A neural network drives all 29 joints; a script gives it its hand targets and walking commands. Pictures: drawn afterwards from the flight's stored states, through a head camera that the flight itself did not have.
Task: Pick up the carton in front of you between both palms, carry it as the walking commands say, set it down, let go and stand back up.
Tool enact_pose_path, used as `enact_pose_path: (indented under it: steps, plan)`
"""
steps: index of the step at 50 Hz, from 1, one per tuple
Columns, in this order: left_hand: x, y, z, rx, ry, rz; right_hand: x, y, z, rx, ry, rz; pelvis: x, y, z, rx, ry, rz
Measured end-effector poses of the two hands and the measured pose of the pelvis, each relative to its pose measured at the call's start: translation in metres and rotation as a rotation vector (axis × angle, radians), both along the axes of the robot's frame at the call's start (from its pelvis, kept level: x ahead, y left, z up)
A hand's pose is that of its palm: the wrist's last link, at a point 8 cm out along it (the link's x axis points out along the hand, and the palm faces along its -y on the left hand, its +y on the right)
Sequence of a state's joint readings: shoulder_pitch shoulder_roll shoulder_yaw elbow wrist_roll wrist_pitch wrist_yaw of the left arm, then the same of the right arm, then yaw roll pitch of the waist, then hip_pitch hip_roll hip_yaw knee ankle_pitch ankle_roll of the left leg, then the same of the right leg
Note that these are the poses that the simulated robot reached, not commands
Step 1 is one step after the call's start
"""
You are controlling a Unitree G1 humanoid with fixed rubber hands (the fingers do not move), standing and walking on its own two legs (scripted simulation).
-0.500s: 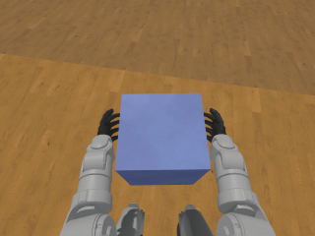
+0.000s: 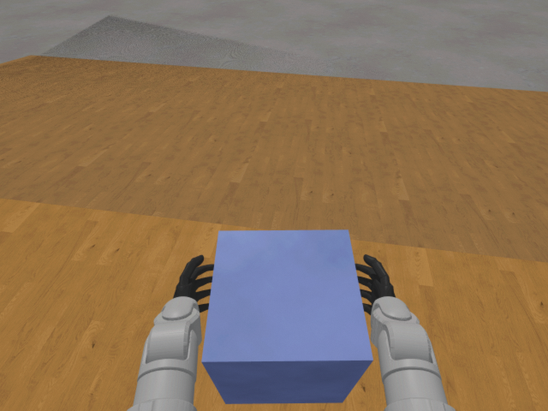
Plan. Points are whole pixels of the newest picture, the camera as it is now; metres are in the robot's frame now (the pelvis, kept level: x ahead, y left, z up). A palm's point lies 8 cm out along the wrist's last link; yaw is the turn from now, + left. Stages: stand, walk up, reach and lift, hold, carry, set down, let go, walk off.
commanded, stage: reach and lift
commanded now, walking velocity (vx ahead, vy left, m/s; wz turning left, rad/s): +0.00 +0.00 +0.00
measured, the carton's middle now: (283, 321) +0.31 +0.00 -0.06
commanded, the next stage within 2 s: hold in 1.06 s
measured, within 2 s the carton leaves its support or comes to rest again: neither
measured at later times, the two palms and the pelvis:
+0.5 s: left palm (184, 300) +0.29 +0.15 +0.03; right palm (386, 300) +0.29 -0.15 +0.04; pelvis -0.01 +0.00 +0.01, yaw +0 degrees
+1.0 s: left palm (183, 296) +0.29 +0.15 +0.04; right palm (388, 295) +0.30 -0.15 +0.05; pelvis +0.01 +0.00 +0.01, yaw +0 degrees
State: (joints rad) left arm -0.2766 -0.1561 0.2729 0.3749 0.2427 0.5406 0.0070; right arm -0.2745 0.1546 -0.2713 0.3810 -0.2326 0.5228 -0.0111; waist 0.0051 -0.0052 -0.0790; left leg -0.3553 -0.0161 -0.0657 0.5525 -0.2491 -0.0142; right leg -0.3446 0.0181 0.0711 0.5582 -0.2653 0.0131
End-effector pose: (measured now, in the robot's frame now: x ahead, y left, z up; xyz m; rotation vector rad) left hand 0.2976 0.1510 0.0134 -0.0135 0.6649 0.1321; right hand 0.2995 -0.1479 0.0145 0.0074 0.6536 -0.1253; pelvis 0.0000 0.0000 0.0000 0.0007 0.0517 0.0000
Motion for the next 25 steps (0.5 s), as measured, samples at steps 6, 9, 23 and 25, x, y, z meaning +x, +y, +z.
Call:
enact_pose_path:
  steps: [6, 9, 23, 25]
  plan:
    - [-0.006, -0.002, 0.016, 0.013, 0.009, -0.018, -0.008, -0.002, 0.017, -0.011, 0.01, 0.002, -0.003, 0.0, 0.006, 0.0, -0.082, -0.003]
    - [-0.009, -0.002, 0.015, 0.012, 0.026, -0.017, -0.01, -0.002, 0.016, -0.01, 0.027, 0.002, -0.007, 0.001, 0.006, 0.001, -0.105, -0.005]
    - [-0.006, 0.0, 0.02, 0.009, 0.013, -0.01, -0.007, -0.001, 0.02, -0.007, 0.014, 0.002, -0.012, 0.001, 0.007, 0.001, -0.125, -0.003]
    - [-0.005, -0.001, 0.021, 0.014, 0.013, -0.014, -0.006, -0.001, 0.021, -0.01, 0.014, 0.003, -0.01, 0.001, 0.008, 0.001, -0.126, -0.004]
